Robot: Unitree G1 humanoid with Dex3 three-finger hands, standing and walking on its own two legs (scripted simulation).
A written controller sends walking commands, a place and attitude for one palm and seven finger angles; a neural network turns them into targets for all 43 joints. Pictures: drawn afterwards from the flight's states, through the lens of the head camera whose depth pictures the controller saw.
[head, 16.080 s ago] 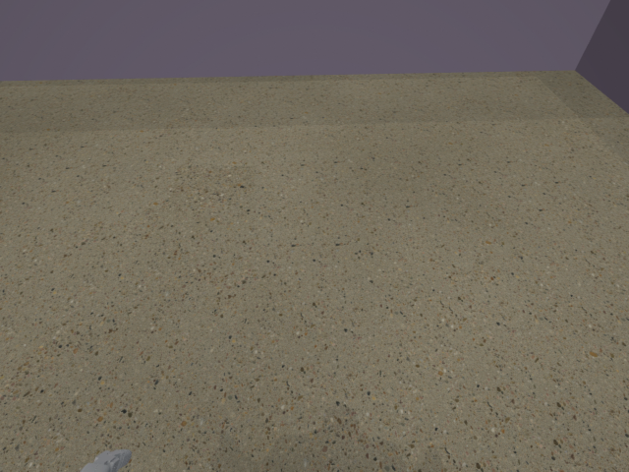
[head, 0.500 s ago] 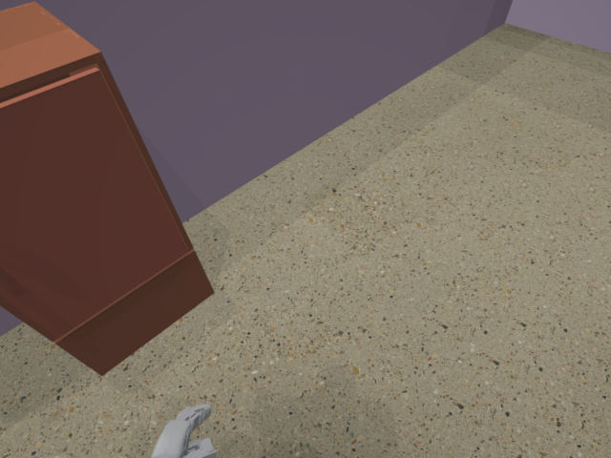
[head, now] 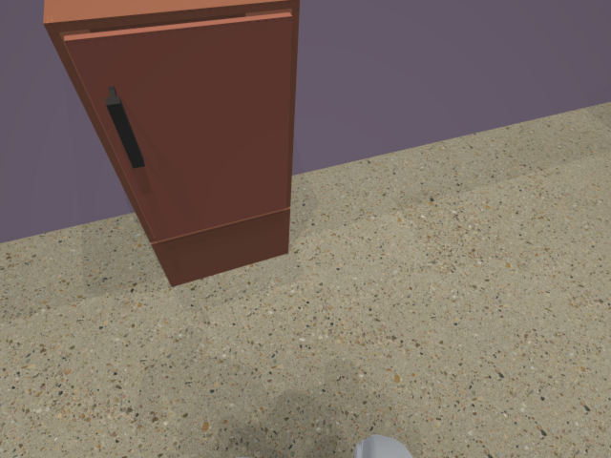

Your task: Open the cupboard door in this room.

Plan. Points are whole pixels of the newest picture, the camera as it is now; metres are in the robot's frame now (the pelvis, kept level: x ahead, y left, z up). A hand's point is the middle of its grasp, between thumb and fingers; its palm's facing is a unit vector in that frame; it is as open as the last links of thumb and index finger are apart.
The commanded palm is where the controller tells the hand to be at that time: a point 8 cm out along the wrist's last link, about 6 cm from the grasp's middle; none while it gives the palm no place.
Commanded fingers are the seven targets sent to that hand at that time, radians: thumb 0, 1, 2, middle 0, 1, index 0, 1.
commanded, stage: turn to face it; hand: left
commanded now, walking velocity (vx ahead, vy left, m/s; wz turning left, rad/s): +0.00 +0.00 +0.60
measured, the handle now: (125, 128) +0.68 +0.41 -0.03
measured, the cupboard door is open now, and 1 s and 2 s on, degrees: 0 0 0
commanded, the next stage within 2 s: take the last steps up to it in 0.50 s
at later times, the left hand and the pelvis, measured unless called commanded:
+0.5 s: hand out of the picture +0.00 +0.14 -0.14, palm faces +0.27 -0.92 -0.28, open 7.4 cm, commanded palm none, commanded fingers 0.00 0.90 0.90 -0.20 -0.30 -0.20 -0.30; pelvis -0.02 -0.07 +0.00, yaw +16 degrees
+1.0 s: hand out of the picture -0.05 +0.18 -0.17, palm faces +0.38 -0.91 -0.19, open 7.4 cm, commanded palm none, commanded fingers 0.00 0.90 0.90 -0.20 -0.30 -0.20 -0.30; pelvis +0.00 -0.02 +0.00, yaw +21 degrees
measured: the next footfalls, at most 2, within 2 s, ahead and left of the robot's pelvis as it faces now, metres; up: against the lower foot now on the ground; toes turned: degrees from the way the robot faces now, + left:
right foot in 0.28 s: +0.04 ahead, -0.16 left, +0.00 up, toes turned +8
left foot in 0.72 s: -0.08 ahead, +0.07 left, +0.00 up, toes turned +24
